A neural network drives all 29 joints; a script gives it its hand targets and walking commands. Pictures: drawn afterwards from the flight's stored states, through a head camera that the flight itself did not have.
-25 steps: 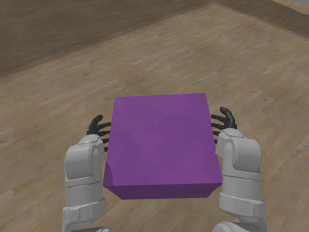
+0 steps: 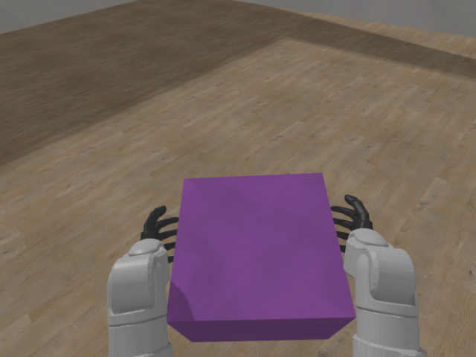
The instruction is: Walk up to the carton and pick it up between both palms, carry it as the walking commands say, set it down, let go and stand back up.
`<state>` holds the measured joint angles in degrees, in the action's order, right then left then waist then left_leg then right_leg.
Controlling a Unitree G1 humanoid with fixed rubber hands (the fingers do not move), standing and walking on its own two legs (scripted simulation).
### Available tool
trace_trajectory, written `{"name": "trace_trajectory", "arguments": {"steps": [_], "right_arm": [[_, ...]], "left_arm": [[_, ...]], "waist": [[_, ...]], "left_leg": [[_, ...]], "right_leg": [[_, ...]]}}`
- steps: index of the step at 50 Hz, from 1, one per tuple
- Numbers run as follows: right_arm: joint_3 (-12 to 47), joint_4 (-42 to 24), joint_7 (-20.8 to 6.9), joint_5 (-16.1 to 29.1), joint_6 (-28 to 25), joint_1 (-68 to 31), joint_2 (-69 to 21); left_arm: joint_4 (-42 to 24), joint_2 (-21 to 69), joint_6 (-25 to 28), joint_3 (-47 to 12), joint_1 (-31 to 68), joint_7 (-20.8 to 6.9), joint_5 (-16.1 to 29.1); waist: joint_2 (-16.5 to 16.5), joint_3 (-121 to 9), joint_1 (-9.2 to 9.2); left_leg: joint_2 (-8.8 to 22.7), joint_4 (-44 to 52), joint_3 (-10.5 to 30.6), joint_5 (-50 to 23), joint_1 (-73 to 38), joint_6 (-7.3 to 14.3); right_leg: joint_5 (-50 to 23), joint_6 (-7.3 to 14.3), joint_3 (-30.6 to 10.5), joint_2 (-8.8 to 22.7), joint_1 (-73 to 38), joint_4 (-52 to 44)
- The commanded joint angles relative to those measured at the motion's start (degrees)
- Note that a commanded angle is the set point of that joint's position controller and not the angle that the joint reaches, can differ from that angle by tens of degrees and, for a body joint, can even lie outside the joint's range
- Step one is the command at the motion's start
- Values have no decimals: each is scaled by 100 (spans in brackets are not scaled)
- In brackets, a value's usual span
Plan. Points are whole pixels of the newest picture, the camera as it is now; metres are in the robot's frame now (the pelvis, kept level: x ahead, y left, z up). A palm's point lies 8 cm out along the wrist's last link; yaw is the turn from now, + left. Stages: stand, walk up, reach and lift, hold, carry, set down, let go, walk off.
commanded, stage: carry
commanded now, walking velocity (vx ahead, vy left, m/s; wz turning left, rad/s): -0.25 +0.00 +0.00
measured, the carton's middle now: (256, 258) +0.30 -0.03 +0.02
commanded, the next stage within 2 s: none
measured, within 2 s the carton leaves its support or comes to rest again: neither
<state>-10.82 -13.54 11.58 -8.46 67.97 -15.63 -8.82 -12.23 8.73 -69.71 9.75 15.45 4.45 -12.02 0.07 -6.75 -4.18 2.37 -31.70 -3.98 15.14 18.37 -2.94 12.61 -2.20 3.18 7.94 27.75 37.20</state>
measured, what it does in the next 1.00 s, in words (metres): walks backwards: left foot, then right foot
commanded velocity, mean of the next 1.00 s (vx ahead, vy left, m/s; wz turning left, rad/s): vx -0.25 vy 0.00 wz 0.00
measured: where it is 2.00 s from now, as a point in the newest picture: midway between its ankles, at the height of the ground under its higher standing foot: outside the picture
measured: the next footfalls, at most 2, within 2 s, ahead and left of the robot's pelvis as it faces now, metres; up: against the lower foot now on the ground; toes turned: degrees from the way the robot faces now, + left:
left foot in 0.36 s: -0.11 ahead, +0.15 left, +0.00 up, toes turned +9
right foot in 0.64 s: -0.29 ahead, -0.09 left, +0.00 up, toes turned -7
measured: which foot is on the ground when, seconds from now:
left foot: down 0.00-0.18, up 0.20-0.34, down 0.36-0.64, up 0.66-1.00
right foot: down 0.00-0.36, up 0.38-0.62, down 0.64-1.00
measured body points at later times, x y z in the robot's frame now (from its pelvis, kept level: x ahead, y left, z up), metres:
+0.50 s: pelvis -0.24 +0.04 +0.00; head -0.24 +0.04 +0.45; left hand +0.05 +0.19 +0.07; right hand +0.04 -0.14 +0.07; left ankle -0.15 +0.14 -0.72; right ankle -0.18 -0.11 -0.64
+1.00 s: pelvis -0.42 +0.06 +0.01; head -0.39 +0.04 +0.46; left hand -0.11 +0.19 +0.08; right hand -0.12 -0.13 +0.08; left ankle -0.47 +0.20 -0.71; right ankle -0.33 -0.08 -0.72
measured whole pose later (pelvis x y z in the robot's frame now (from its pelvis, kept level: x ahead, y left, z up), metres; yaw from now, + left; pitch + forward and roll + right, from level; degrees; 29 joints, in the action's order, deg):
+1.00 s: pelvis -0.42 +0.06 +0.01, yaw +0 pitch +6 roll +3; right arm -10.4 -15.2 11.5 -7.8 66.3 -15.9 -8.9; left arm -14.8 8.7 -68.3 10.0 15.0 5.0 -10.7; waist 1.2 -3.9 -3.3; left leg 0.6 -32.3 -5.2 20.6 16.8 -1.3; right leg 6.1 -1.5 2.9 8.0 30.1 30.4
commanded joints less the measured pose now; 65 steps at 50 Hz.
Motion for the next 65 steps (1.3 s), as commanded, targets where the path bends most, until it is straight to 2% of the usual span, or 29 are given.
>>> {"name": "trace_trajectory", "arguments": {"steps": [1,2,6,8,9,10,13,15,16,18,19,20,23,29,31,33,34,35,37,41,45,49,50,52,53,57,62,64,65], "right_arm": [[4390,67,-2470,2764,142,-2658,-5448],[4279,189,-2474,2674,107,-2527,-5493],[4061,-95,-2308,2382,70,-2537,-5316],[3948,-153,-2209,2260,57,-2359,-5289],[3961,-82,-2171,2266,78,-2293,-5329],[3954,-79,-2151,2262,89,-2587,-5297],[3983,245,-2171,2304,-13,-2304,-5614],[4112,168,-2262,2492,4,-2394,-5703],[4128,83,-2306,2659,-7,-2558,-5737],[4159,-27,-2425,2740,8,-2656,-5460],[4173,108,-2482,2694,77,-2533,-5427],[4113,318,-2529,2606,137,-2530,-5393],[4229,135,-2523,2818,98,-3090,-5617],[3885,623,-2372,2309,140,-1958,-5351],[3760,843,-2333,2072,157,-1784,-5380],[3860,751,-2287,2044,143,-2104,-5419],[4090,103,-2304,2249,112,-2802,-5466],[4211,-36,-2299,2439,45,-3344,-5627],[4125,438,-2297,2539,-49,-2924,-5971],[4421,-4,-2269,2843,-24,-3065,-5903],[4403,90,-2250,2774,79,-2371,-5610],[4514,38,-2364,2725,84,-2301,-5549],[4515,19,-2379,2734,77,-2293,-5609],[4622,-418,-2410,2781,36,-2537,-5415],[4591,-256,-2427,2825,-48,-2502,-5598],[4250,-350,-2354,2513,-45,-2298,-5461],[4075,-97,-2134,2147,7,-1610,-5268],[4097,-42,-2098,2085,-15,-1589,-5300],[4160,-88,-2098,2137,-1,-1618,-5365]], "left_arm": [[-349,5058,106,-3736,2530,-1525,2580],[-494,5162,100,-3892,2793,-1544,2719],[-887,5261,144,-4323,3417,-1669,3337],[-1000,5152,74,-4404,3532,-1705,3490],[-911,5141,39,-4385,3315,-1745,3549],[-556,5139,-5,-4272,3131,-1795,3440],[-391,5177,3,-4185,3057,-1850,3278],[-584,5246,67,-4112,3066,-1761,3131],[-727,5209,75,-4146,3173,-1710,3093],[-513,5074,50,-4033,2926,-1608,2886],[-340,5032,35,-3850,2849,-1619,2732],[-79,5298,65,-3935,2895,-1574,2786],[-484,5427,206,-4151,3265,-1562,3136],[-357,4915,18,-4106,2898,-1599,3108],[-177,5046,-24,-4063,2970,-1694,3149],[-63,5070,-6,-4058,3074,-1781,3246],[43,5278,118,-3976,2853,-1833,3161],[-3,5488,107,-4041,3193,-1871,3307],[-354,5412,82,-4121,3456,-1844,3290],[-590,5136,180,-3861,3037,-1712,3043],[-437,4929,130,-3681,2343,-1603,2746],[-599,4991,145,-3893,2219,-1513,2603],[-579,4970,143,-3919,2129,-1530,2580],[-563,5086,199,-4097,2210,-1548,2656],[-976,5119,225,-4173,2773,-1551,2837],[-1250,5362,283,-4725,3341,-1631,3375],[-975,5212,86,-4623,2847,-1735,3477],[-786,5074,71,-4526,2801,-1801,3472],[-537,5141,60,-4450,2502,-1826,3446]], "waist": [[-1181,-1564,489],[-1641,-1469,457],[-893,-1259,460],[381,-1245,408],[1562,-1451,455],[1878,-1357,526],[1228,-1295,409],[1024,-1578,377],[348,-1613,353],[-1918,-1098,372],[-1904,-730,355],[-1567,-439,456],[-207,-1079,547],[-1429,-1565,372],[-821,-1618,424],[1207,-1117,365],[2025,-755,477],[1427,-483,520],[175,-507,462],[1303,-1148,474],[1341,-1669,517],[980,-1867,421],[532,-1865,459],[-1294,-1558,443],[-1836,-1645,372],[-1243,-1420,374],[-893,-1588,454],[372,-1712,365],[1550,-1601,376]], "left_leg": [[1662,42,835,-4397,-802,714],[1562,6,665,-3719,-367,741],[1175,396,619,-728,578,683],[663,-430,159,151,698,346],[-36,-1526,-216,1059,811,210],[-290,-2663,-119,1552,443,300],[-139,-2565,-201,968,25,356],[38,-618,-98,1007,-129,513],[-82,336,-75,1268,-260,602],[2119,1886,2945,1672,66,1264],[2470,2444,2838,2863,1126,1573],[1948,2436,2135,3094,1804,1233],[1185,1250,558,669,827,427],[1560,1440,1102,392,-774,859],[1367,959,880,-33,-539,526],[551,-396,254,176,1218,70],[115,-1618,14,1182,1434,35],[-9,-2875,552,1333,1278,60],[-3,-3194,660,655,1208,114],[-150,-2381,8,751,1570,44],[-334,-1005,-199,1515,1220,112],[243,833,202,-87,-485,258],[620,992,575,-530,-841,348],[1898,428,1469,-4828,-1519,841],[1879,136,900,-4830,-1168,1104],[1454,22,454,-4149,-855,1058],[1344,-276,501,-3204,-936,816],[817,-896,323,-1132,144,467],[320,-1623,50,873,1222,196]], "right_leg": [[583,-226,205,-18,-239,356],[707,-226,321,-26,-306,496],[-19,-99,507,-265,-676,347],[-961,103,-591,494,-1105,-824],[-56,423,-1560,1221,-806,-1574],[1131,780,-2101,1655,126,-2215],[1124,168,-801,1144,313,-2485],[1014,-27,-400,920,-263,-1533],[979,-83,-88,615,-460,-1018],[1673,-415,560,-244,828,1402],[2028,-337,-72,-417,1041,2571],[1853,-273,-617,-673,879,3663],[722,-133,-551,-631,372,3553],[1850,-134,286,-706,-387,458],[793,-128,49,-485,-1327,-1459],[-333,220,-2112,1325,-1908,-1760],[-1509,893,-2327,1848,-801,-1709],[-1636,1077,-2447,1928,59,-2063],[-1214,579,-1072,1198,-230,-1736],[-2011,499,-747,762,-1654,-1298],[-3534,746,-1260,1108,-2782,-1110],[-3174,342,-953,791,-1954,-673],[-2213,193,-809,622,-1470,-496],[934,-136,51,-153,200,448],[1646,-53,17,-291,118,870],[1232,-53,-47,-642,378,1738],[-360,-93,173,-664,-730,-704],[-2600,91,-940,428,-2028,-1175],[-4782,553,-1810,1415,-2547,-967]]}}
